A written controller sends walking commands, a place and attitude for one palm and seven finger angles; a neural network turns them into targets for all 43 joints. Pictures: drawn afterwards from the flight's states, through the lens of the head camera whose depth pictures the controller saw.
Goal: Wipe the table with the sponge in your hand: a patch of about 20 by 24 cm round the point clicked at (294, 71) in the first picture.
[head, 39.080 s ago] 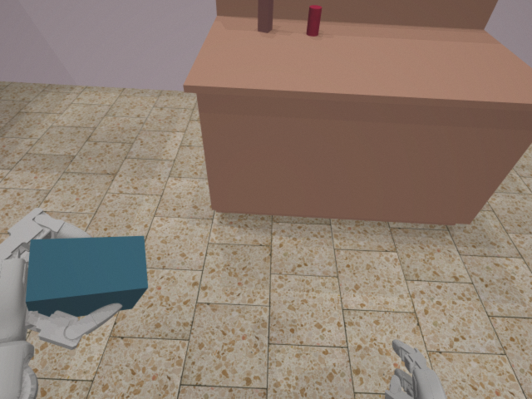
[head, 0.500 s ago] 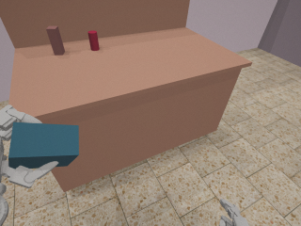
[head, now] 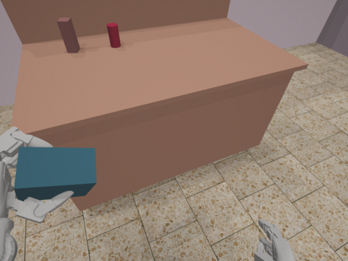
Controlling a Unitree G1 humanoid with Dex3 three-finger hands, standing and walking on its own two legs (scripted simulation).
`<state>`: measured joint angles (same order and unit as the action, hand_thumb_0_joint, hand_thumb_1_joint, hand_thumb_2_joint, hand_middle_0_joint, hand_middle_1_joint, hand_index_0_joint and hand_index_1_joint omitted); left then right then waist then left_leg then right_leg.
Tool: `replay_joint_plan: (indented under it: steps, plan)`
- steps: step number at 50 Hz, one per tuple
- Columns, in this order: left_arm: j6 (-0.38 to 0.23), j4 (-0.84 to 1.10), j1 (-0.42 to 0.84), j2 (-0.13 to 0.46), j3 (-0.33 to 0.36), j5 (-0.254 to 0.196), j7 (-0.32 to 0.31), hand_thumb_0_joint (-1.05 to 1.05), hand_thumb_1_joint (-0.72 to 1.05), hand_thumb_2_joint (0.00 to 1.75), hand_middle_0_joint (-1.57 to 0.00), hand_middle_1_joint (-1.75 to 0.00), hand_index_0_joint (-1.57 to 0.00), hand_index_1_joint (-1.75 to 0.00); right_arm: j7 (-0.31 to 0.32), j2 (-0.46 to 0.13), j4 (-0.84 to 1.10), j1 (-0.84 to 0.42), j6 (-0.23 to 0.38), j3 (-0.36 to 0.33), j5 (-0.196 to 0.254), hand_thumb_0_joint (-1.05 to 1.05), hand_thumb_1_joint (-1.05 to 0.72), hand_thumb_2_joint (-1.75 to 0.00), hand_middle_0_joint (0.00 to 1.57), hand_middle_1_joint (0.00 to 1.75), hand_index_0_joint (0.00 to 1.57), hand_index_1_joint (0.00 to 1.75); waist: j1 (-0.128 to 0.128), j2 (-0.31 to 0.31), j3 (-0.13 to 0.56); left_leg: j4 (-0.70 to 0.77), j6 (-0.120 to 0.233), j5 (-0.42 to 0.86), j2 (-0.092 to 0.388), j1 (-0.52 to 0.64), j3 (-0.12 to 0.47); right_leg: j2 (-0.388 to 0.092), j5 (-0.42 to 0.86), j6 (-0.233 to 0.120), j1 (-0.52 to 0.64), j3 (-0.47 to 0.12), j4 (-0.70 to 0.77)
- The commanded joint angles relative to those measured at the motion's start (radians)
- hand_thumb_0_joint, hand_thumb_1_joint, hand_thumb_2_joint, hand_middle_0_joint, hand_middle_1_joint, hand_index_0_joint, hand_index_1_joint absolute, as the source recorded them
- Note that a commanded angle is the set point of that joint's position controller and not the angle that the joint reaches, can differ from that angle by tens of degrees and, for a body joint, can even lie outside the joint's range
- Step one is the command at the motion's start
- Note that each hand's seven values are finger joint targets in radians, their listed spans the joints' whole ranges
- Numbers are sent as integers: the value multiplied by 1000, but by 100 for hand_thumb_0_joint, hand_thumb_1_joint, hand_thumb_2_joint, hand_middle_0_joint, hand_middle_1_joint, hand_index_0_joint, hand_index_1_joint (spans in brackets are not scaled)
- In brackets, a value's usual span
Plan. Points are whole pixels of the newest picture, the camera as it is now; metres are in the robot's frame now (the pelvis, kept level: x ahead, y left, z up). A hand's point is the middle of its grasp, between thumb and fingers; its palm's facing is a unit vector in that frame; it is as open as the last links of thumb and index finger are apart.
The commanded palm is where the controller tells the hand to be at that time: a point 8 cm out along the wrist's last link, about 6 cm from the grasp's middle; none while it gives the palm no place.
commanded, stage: stop stepping back and stand still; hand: left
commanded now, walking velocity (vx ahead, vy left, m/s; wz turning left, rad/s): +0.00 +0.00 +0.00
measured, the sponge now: (67, 174) +0.23 +0.20 +0.16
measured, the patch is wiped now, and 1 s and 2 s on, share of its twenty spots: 1.00 1.00 1.00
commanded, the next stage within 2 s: stand and wait in 0.30 s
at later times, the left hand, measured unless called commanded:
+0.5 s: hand (28, 175) +0.21 +0.26 +0.17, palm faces +0.37 -0.86 -0.35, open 10.4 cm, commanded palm +0.17 +0.30 +0.20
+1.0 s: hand (22, 176) +0.21 +0.27 +0.17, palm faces +0.37 -0.86 -0.36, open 10.4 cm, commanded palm +0.16 +0.31 +0.20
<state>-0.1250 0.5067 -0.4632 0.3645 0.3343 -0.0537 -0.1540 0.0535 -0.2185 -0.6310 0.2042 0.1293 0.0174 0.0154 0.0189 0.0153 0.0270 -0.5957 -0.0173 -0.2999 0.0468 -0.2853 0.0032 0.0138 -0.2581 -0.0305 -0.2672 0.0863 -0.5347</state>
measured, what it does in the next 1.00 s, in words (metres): stands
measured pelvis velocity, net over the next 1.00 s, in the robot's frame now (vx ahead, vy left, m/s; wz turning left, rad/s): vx -0.01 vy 0.03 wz -0.03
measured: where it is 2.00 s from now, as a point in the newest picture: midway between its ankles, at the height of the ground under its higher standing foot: outside the picture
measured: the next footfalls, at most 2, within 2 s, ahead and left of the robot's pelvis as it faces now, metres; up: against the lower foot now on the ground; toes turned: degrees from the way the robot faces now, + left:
none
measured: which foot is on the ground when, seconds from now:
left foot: down 0.00-1.00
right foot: down 0.00-1.00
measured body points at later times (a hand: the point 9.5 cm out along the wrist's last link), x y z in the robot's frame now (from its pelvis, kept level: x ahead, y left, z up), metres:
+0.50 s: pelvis +0.00 +0.02 +0.01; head -0.01 +0.03 +0.46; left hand +0.19 +0.30 +0.19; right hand +0.18 -0.21 -0.06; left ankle +0.01 +0.13 -0.73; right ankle +0.02 -0.10 -0.73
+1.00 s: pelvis -0.01 +0.03 +0.01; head -0.01 +0.04 +0.46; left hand +0.19 +0.31 +0.19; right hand +0.17 -0.20 -0.07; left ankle +0.01 +0.13 -0.73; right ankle +0.02 -0.10 -0.73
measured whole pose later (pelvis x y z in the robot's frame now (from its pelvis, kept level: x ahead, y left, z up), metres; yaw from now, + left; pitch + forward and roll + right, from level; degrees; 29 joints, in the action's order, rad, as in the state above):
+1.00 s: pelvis -0.01 +0.03 +0.01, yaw -1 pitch +0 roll -1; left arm -0.14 0.49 -0.47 0.36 0.31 -0.05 -0.16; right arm 0.06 -0.21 -0.62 0.18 0.10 0.03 0.01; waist 0.00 0.01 0.01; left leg -0.48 0.03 -0.23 0.01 -0.24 -0.04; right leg -0.02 -0.17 0.02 -0.23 0.04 -0.40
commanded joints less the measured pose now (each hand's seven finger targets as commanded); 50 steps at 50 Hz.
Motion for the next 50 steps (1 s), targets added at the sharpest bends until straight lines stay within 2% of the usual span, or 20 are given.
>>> replay_joint_plan:
  steps: [1, 3, 5, 6, 9, 11, 15, 18, 22, 29, 30, 31, 33, 35, 38, 40, 41, 45, 46, 50]
  plan:
    - [-78, 276, 64, 196, 139, -6, -25, 0, 10, 130, -120, -160, -120, -160, 15, -115, 172, -125, 46, -51, -6, 0, -90, -90, 20, 30, 20, 30, -10, 66, 107, 131, 50, 265, 47, 86, 61, -131, 242, -2, 78, -173, 118]
    - [-79, 266, 67, 176, 124, -6, -24, 0, 10, 130, -120, -160, -120, -160, 15, -112, 176, -130, 37, -46, -3, 0, -90, -90, 20, 30, 20, 30, -18, 58, 115, 154, 54, 339, 73, 89, 87, -87, 265, 20, 97, -122, 89]
    - [-77, 248, 73, 171, 122, -8, -24, 0, 10, 130, -120, -160, -120, -160, 17, -111, 177, -132, 31, -47, 0, 0, -90, -90, 20, 30, 20, 30, -20, 45, 129, 153, 50, 365, 74, 106, 78, -80, 292, 25, 105, -116, 93]
    - [-75, 250, 74, 173, 121, -8, -22, 0, 10, 130, -120, -160, -120, -160, 18, -115, 184, -135, 31, -49, 0, 0, -90, -90, 20, 30, 20, 30, -18, 58, 131, 158, 48, 376, 74, 113, 81, -81, 294, 24, 108, -113, 89]
    - [-72, 231, 80, 158, 108, -10, -19, 0, 10, 130, -120, -160, -120, -160, 17, -111, 185, -134, 22, -46, 1, 0, -90, -90, 20, 30, 20, 30, -20, 49, 126, 169, 43, 349, 72, 105, 70, -74, 281, 27, 113, -111, 104]
    - [-69, 230, 80, 161, 105, -9, -17, 0, 10, 130, -120, -160, -120, -160, 17, -114, 191, -142, 21, -44, -1, 0, -90, -90, 20, 30, 20, 30, -20, 74, 116, 181, 42, 319, 66, 100, 69, -79, 265, 24, 107, -116, 116]
    - [-67, 230, 85, 158, 98, -10, -18, 0, 10, 130, -120, -160, -120, -160, 16, -107, 189, -145, 15, -40, -3, 0, -90, -90, 20, 30, 20, 30, -21, 36, 108, 191, 40, 257, 60, 79, 64, -78, 239, 25, 112, -123, 142]
    - [-67, 234, 86, 160, 102, -10, -19, 0, 10, 130, -120, -160, -120, -160, 17, -109, 190, -146, 12, -38, -5, 0, -90, -90, 20, 30, 20, 30, -21, 38, 107, 198, 38, 231, 54, 72, 64, -81, 225, 23, 116, -130, 155]
    - [-68, 222, 93, 158, 98, -8, -21, 0, 10, 130, -120, -160, -120, -160, 20, -106, 186, -150, 9, -37, -6, 0, -90, -90, 20, 30, 20, 30, -21, 53, 85, 212, 36, 159, 47, 54, 64, -85, 165, 20, 103, -137, 181]
    - [-70, 209, 106, 151, 87, -4, -26, 0, 10, 130, -120, -160, -120, -160, 22, -110, 182, -150, 13, -39, -8, 0, -90, -90, 20, 30, 20, 30, -20, 37, 65, 231, 38, 51, 42, 35, 67, -81, 70, 22, 76, -145, 215]
    - [-73, 214, 104, 159, 95, -2, -28, 0, 10, 130, -120, -160, -120, -160, 23, -109, 180, -147, 13, -41, -9, 0, -90, -90, 20, 30, 20, 30, -20, 29, 72, 228, 39, 58, 40, 39, 65, -81, 78, 21, 83, -145, 216]
    - [-75, 227, 103, 167, 101, 0, -28, 0, 10, 130, -120, -160, -120, -160, 23, -117, 184, -150, 16, -44, -10, 0, -90, -90, 20, 30, 20, 30, -19, 64, 77, 232, 37, 69, 39, 42, 70, -83, 83, 18, 84, -143, 208]
    - [-77, 221, 92, 160, 99, 0, -30, 0, 10, 130, -120, -160, -120, -160, 23, -110, 179, -144, 17, -42, -9, 0, -90, -90, 20, 30, 20, 30, -21, 42, 91, 238, 39, 88, 45, 42, 72, -75, 107, 23, 104, -129, 191]
    - [-80, 229, 81, 162, 103, -1, -31, 0, 10, 130, -120, -160, -120, -160, 23, -111, 178, -145, 18, -44, -9, 0, -90, -90, 20, 30, 20, 30, -22, 60, 105, 236, 39, 117, 46, 49, 72, -75, 139, 24, 115, -125, 179]
    - [-77, 216, 78, 148, 92, -2, -28, 0, 10, 130, -120, -160, -120, -160, 21, -112, 178, -147, 18, -42, -7, 0, -90, -90, 20, 30, 20, 30, -21, 53, 78, 239, 36, 118, 48, 33, 77, -74, 135, 25, 105, -123, 182]
    - [-79, 209, 76, 152, 97, -2, -29, 0, 10, 130, -120, -160, -120, -160, 20, -111, 173, -143, 17, -43, -7, 0, -90, -90, 20, 30, 20, 30, -21, 41, 75, 241, 36, 92, 47, 29, 78, -75, 119, 24, 101, -126, 188]
    - [-81, 224, 84, 163, 105, 1, -29, 0, 10, 130, -120, -160, -120, -160, 21, -118, 179, -148, 18, -47, -8, 0, -90, -90, 20, 30, 20, 30, -20, 71, 77, 250, 34, 91, 47, 31, 82, -74, 115, 23, 101, -121, 180]
    - [-84, 218, 84, 151, 98, 0, -29, 0, 10, 130, -120, -160, -120, -160, 21, -111, 171, -143, 18, -44, -8, 0, -90, -90, 20, 30, 20, 30, -21, 45, 86, 243, 36, 94, 47, 33, 78, -72, 130, 25, 111, -123, 180]
    - [-82, 215, 79, 158, 104, 1, -29, 0, 10, 130, -120, -160, -120, -160, 22, -116, 178, -147, 20, -46, -8, 0, -90, -90, 20, 30, 20, 30, -21, 66, 78, 248, 34, 100, 46, 32, 82, -73, 126, 24, 104, -118, 176]
    - [-83, 208, 98, 144, 91, 2, -29, 0, 10, 130, -120, -160, -120, -160, 21, -109, 171, -144, 18, -43, -8, 0, -90, -90, 20, 30, 20, 30, -21, 54, 75, 248, 36, 74, 48, 31, 75, -71, 123, 26, 101, -122, 182]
